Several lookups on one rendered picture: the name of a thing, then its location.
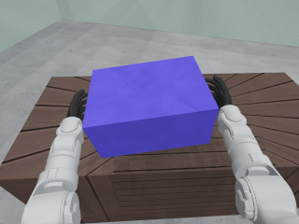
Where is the left robot forearm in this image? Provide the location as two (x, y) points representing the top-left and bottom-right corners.
(21, 117), (84, 224)

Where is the robot right upper arm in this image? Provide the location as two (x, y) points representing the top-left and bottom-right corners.
(235, 175), (299, 224)

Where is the right robot forearm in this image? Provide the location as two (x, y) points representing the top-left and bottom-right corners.
(217, 105), (297, 214)

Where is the robot left upper arm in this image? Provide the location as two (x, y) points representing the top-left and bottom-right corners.
(22, 189), (81, 224)

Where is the robot right hand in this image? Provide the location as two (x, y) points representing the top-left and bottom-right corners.
(205, 76), (233, 112)

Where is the robot left hand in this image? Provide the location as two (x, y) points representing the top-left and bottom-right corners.
(66, 89), (89, 121)

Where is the carton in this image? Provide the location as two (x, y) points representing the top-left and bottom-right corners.
(82, 56), (219, 159)

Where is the pedestal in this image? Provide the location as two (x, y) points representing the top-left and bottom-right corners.
(0, 72), (299, 224)

